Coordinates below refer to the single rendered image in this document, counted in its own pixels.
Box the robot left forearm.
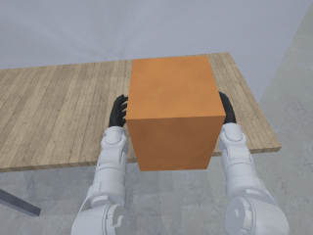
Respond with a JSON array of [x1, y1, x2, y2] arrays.
[[70, 126, 129, 235]]

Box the table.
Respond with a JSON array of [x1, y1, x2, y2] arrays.
[[0, 52, 282, 216]]

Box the robot right hand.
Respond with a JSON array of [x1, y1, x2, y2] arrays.
[[218, 91, 237, 124]]

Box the carton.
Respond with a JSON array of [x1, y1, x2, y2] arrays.
[[125, 56, 226, 171]]

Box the right robot upper arm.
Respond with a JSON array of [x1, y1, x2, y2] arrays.
[[224, 195, 290, 235]]

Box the robot left hand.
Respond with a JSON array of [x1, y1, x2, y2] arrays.
[[109, 94, 128, 128]]

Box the left robot upper arm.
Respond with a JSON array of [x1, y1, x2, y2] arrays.
[[71, 203, 132, 235]]

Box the robot right forearm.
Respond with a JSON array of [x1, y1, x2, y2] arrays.
[[218, 122, 290, 235]]

